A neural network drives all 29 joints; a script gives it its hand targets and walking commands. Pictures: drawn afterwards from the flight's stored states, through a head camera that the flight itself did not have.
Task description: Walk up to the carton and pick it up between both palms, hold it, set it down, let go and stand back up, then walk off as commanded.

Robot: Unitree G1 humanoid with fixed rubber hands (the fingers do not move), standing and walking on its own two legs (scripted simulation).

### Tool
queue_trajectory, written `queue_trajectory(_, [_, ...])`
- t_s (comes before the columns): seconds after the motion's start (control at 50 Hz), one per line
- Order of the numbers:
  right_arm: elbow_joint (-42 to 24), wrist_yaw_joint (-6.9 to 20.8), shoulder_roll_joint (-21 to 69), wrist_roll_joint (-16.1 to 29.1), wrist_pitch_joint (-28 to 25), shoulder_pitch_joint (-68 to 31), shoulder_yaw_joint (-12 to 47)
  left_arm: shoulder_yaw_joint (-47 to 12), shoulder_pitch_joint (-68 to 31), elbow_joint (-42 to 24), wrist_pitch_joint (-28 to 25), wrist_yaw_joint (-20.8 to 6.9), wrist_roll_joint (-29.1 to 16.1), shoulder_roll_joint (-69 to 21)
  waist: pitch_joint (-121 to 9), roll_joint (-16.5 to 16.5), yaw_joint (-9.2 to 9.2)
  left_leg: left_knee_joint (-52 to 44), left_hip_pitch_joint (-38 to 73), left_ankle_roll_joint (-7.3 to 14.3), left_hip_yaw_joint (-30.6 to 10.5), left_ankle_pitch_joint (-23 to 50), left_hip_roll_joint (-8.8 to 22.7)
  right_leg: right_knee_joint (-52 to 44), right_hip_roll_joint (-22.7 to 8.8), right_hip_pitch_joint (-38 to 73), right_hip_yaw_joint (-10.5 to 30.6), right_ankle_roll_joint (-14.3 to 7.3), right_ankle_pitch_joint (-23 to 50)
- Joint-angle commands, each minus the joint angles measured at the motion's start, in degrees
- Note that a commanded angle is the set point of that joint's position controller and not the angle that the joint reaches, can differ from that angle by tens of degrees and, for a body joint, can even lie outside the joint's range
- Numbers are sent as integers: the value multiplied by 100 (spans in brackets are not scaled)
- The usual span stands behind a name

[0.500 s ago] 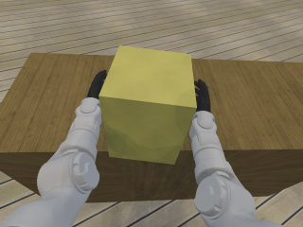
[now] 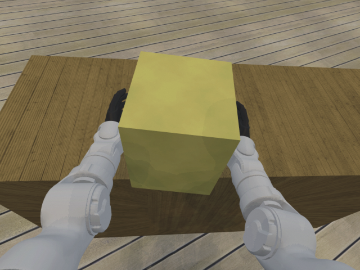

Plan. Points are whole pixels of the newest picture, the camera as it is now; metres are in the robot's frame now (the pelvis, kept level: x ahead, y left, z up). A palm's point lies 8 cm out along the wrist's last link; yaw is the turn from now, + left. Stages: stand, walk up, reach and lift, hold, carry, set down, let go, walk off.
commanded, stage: set down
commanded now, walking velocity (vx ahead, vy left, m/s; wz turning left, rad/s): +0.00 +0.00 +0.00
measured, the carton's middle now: (178, 129) +0.43 +0.02 +0.05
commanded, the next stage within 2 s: none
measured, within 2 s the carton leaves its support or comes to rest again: neither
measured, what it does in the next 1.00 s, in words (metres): stands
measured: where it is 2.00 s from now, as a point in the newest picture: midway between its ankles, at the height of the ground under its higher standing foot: outside the picture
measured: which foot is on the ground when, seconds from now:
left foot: down 0.00-1.00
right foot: down 0.00-1.00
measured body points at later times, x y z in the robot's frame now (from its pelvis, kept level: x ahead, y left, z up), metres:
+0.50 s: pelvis -0.01 +0.02 +0.00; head +0.05 +0.05 +0.44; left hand +0.43 +0.19 +0.05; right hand +0.40 -0.14 +0.05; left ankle +0.03 +0.11 -0.74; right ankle -0.03 -0.10 -0.74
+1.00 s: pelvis -0.04 +0.03 +0.00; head +0.00 +0.06 +0.44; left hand +0.36 +0.21 +0.06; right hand +0.34 -0.15 +0.06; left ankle +0.03 +0.11 -0.74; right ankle -0.03 -0.10 -0.74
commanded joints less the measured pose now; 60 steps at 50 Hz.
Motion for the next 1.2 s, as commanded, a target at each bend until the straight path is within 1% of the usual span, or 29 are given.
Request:
queue_trajectory(0.0, [-1045,-121,-1034,822,-537,-2528,1256,-497,-2978,-1689,-433,136,-58,931,-5817,1273,130,995,3218,-525,-221,3602,70,81,-156,-827,-241,506,3329])
queue_trajectory(0.04, [-723,-92,-1316,777,-522,-2622,1067,-526,-3210,-1626,-362,119,-51,927,-5620,1400,84,1003,3601,-605,-288,3693,144,-173,-120,-1512,-372,432,2521])
queue_trajectory(0.08, [-750,-60,-1420,870,-648,-2310,1089,-659,-2911,-1823,-296,148,-17,832,-5721,1622,19,1177,3819,-731,-251,4168,173,-216,-23,-1540,-426,357,2573])
queue_trajectory(0.1, [-681,-45,-1444,867,-687,-2202,1161,-619,-2753,-1742,-250,147,41,786,-5591,1709,168,1235,3947,-757,-260,4443,201,-253,-13,-1671,-422,323,2469])
queue_trajectory(0.14, [-718,13,-1554,954,-737,-1950,1291,-766,-2332,-1939,-134,132,37,612,-5496,1749,174,1258,4206,-807,-302,4792,270,-264,64,-1738,-488,301,2430])
queue_trajectory(0.2, [-607,13,-1612,1120,-735,-1758,1532,-780,-2058,-1518,-7,36,-20,630,-5000,1414,119,1153,3861,-737,-250,4281,157,-202,53,-1181,-468,358,2602])
queue_trajectory(0.22, [-760,21,-1597,1188,-782,-1549,1660,-705,-1746,-1640,21,6,36,622,-5016,1350,200,1150,3907,-731,-252,4380,131,-147,46,-909,-439,407,2972])
queue_trajectory(0.28, [-912,55,-1782,1228,-805,-1811,1533,-623,-1950,-1984,-39,39,-49,699,-5211,1417,251,1132,4044,-737,-295,4382,185,-190,72,-1314,-498,376,2359])
queue_trajectory(0.32, [-1118,75,-1829,1249,-929,-1261,1588,-781,-1327,-2641,-17,43,-72,595,-5282,1548,159,1218,4345,-767,-362,4846,169,-113,88,-1198,-525,390,2844])
queue_trajectory(0.36, [-1159,98,-1905,1162,-926,-1194,1523,-800,-1269,-2870,13,28,-73,552,-5149,1453,78,1177,4442,-757,-414,4897,222,-169,108,-1387,-534,394,2566])
queue_trajectory(0.42, [-1535,47,-1750,1384,-834,-712,1831,-798,-874,-3079,47,-115,-223,659,-4961,1202,10,1044,4082,-669,-330,4339,43,-164,29,-685,-448,479,3028])
queue_trajectory(0.46, [-1832,50,-1712,1519,-753,-660,2054,-748,-789,-3079,9,-179,-337,785,-4920,958,138,916,3908,-568,-316,3931,0,-178,-5,-515,-391,523,2988])
queue_trajectory(0.5, [-2236,6,-1708,1644,-777,-47,2287,-799,-191,-3584,49,-246,-331,794,-4929,986,82,877,3803,-553,-268,3802,-102,-61,-41,122,-353,524,3728])
queue_trajectory(0.56, [-2674,5,-1823,1764,-649,-192,2309,-814,-302,-4133,73,-241,-465,923,-4965,1189,118,781,4024,-604,-350,3631,-65,-135,-21,-359,-410,516,2987])
queue_trajectory(0.6, [-2808,40,-1929,1871,-434,-515,2288,-967,-599,-3892,153,-229,-623,1017,-4576,1267,133,639,3660,-610,-324,2719,-42,-301,-42,-472,-357,370,2002])
queue_trajectory(0.62, [-3266,50,-1900,2030,-457,164,2445,-1115,259,-4583,185,-216,-696,909,-4605,1128,104,602,3897,-612,-388,2922,-21,-319,9,-212,-361,331,2372])
queue_trajectory(0.7, [-3551,40,-1953,2085,-86,668,2448,-1073,745,-5013,574,-254,-680,1110,-4071,1161,123,391,3855,-615,-441,2148,34,-444,14,-295,-360,283,1735])
queue_trajectory(0.72, [-3549,87,-2101,2035,124,-190,2287,-1159,-26,-4863,686,-214,-850,1190,-3883,1186,102,282,3437,-585,-458,1477,58,-450,-3,-517,-333,230,1084])
queue_trajectory(0.82, [-3952,174,-1888,2086,465,550,2203,-1413,745,-5676,956,-89,-1028,1053,-3697,1183,93,38,3559,-583,-641,588,153,-452,-34,-612,-300,112,581])
queue_trajectory(0.84, [-3929,161,-1980,2072,519,318,2097,-1367,547,-5386,1069,-94,-1011,1164,-3489,1157,92,-80,3543,-571,-712,172,215,-535,-43,-769,-268,127,274])
queue_trajectory(0.88, [-4275,121,-1908,2127,541,1040,2320,-1155,1373,-6057,1257,-124,-887,1052,-3674,1148,199,79,3848,-594,-601,1140,154,-467,-25,-335,-260,152,998])
queue_trajectory(0.94, [-4088,155,-1932,2141,681,883,2305,-1176,1185,-5703,1535,-207,-846,1097,-3055,1039,143,-77,3718,-555,-595,683,191,-587,-79,-404,-246,219,612])
queue_trajectory(0.96, [-4390,123,-1878,2223,674,1554,2481,-1182,2016,-6140,1597,-235,-833,903,-2963,944,238,-92,3906,-528,-534,1016,162,-565,-66,-132,-222,205,917])
queue_trajectory(0.98, [-4299,88,-1879,2182,758,931,2399,-1183,1329,-5975,1655,-262,-899,983,-2919,1103,213,-74,3778,-519,-509,774,161,-571,-100,-358,-196,219,629])
queue_trajectory(1.0, [-4769,81,-1817,2214,665,1647,2461,-1151,2103,-6435,1718,-269,-871,856,-3135,1034,293,-82,4056,-551,-576,1060,191,-564,-80,-92,-192,204,942])
queue_trajectory(1.02, [-4802,63,-1857,2200,698,1360,2374,-1200,1766,-6439,1725,-281,-939,955,-3097,1148,256,-29,3976,-560,-562,1042,205,-537,-93,-281,-195,232,776])
queue_trajectory(1.04, [-5339,68,-1849,2332,567,2500,2547,-1156,3030,-7244,1770,-271,-862,820,-3325,1050,335,48,4448,-589,-572,1864,186,-487,-23,141,-253,246,1506])
queue_trajectory(1.14, [-5845,-77,-1811,2346,807,2128,2663,-1060,2586,-7386,1994,-433,-1040,1142,-2880,907,314,-63,3863,-391,-409,1382,68,-543,-148,187,-102,321,1274])
queue_trajectory(1.18, [-6509,-115,-1792,2400,810,2509,2638,-1137,2956,-8213,2034,-419,-1148,1157,-2945,875,307,-142,3952,-400,-433,1431,62,-542,-113,367,-126,324,1394])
